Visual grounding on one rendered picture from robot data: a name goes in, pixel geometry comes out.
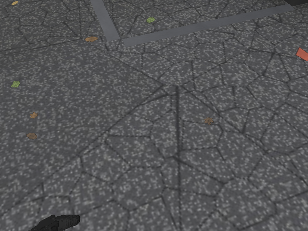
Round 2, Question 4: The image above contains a left robot hand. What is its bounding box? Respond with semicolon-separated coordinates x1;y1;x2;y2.
28;215;80;231

